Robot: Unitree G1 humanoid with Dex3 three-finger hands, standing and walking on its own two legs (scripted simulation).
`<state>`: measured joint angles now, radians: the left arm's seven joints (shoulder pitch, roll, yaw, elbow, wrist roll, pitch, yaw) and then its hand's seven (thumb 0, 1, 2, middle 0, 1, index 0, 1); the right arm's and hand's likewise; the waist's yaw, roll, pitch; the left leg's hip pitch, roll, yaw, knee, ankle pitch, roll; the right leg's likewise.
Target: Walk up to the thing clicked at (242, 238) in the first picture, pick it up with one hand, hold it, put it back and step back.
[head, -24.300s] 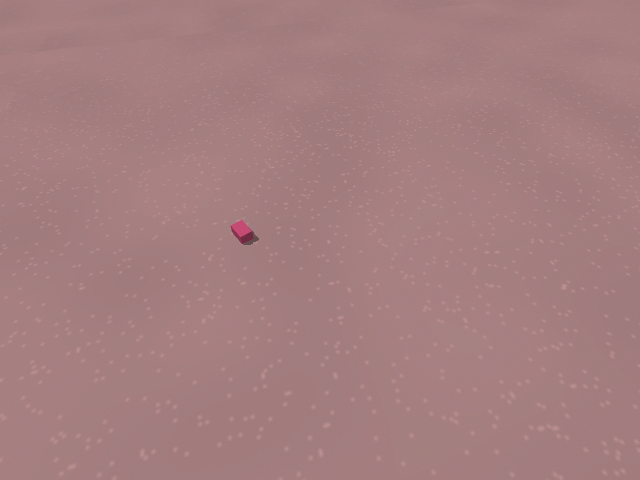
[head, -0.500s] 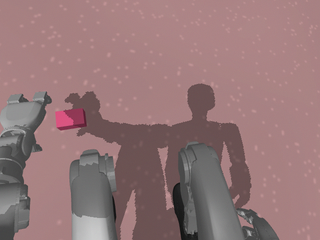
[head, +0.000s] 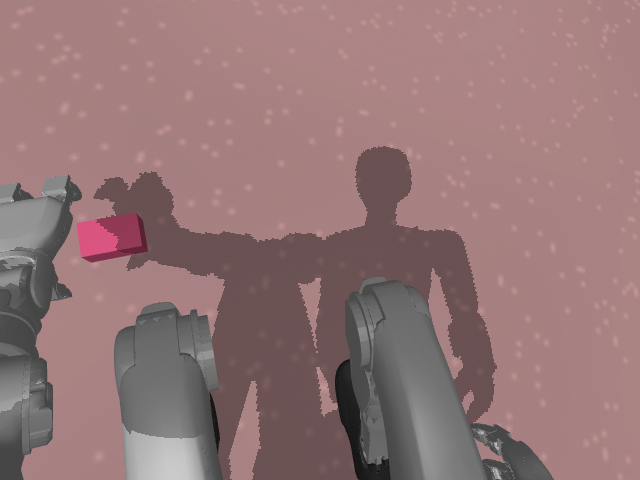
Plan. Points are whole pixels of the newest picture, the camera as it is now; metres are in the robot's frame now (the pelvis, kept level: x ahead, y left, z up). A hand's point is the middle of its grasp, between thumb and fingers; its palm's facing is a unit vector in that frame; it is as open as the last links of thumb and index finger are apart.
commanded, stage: rise first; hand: left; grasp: from above
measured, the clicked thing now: (113, 237) +0.46 +0.28 -0.31
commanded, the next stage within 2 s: approach in 1.58 s
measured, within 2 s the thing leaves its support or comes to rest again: neither
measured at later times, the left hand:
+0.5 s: hand (56, 252) +0.41 +0.32 -0.19, palm faces -0.44 -0.11 -0.89, open 13.7 cm
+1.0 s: hand (55, 243) +0.42 +0.32 -0.19, palm faces -0.43 -0.10 -0.90, open 13.7 cm
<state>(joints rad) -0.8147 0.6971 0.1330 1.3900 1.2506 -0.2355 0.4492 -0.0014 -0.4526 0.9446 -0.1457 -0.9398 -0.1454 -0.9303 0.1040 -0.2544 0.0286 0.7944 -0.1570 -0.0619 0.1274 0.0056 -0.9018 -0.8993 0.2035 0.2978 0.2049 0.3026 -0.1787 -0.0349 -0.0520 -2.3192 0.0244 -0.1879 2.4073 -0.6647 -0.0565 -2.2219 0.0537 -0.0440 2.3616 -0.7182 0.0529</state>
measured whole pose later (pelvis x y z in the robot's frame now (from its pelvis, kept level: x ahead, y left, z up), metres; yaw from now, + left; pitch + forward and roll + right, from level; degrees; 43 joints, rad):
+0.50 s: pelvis +0.00 +0.00 -0.01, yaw -1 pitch +32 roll -7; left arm -0.84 0.73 0.14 1.45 1.26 -0.25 0.48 0.00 -0.45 0.95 -0.19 -0.87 -0.17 -0.88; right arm 0.08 -0.26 0.05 0.79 -0.18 -0.07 0.14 0.00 -0.90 -0.90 0.20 0.30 0.20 0.30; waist -0.19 -0.05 -0.03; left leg -2.34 0.02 -0.20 2.44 -0.67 -0.06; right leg -2.23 0.06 -0.05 2.39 -0.72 0.06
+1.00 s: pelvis +0.00 +0.00 -0.01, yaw -2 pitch +31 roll -8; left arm -0.86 0.76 0.14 1.46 1.26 -0.23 0.47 0.00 -0.45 0.95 -0.20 -0.87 -0.17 -0.89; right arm 0.10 -0.26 0.08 0.79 -0.19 -0.07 0.15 0.00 -0.90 -0.90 0.20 0.30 0.20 0.30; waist -0.22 -0.04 -0.02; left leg -2.35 0.02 -0.21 2.46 -0.67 -0.06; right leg -2.24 0.06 -0.06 2.39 -0.72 0.06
